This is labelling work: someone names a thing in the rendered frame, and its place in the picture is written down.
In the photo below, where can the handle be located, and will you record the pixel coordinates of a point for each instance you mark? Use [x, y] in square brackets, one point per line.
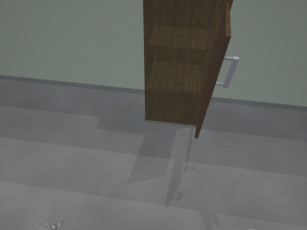
[230, 72]

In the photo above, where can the robot left hand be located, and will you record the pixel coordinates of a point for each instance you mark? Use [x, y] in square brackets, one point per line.
[53, 225]

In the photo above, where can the cupboard door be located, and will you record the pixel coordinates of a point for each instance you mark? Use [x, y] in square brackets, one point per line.
[221, 43]

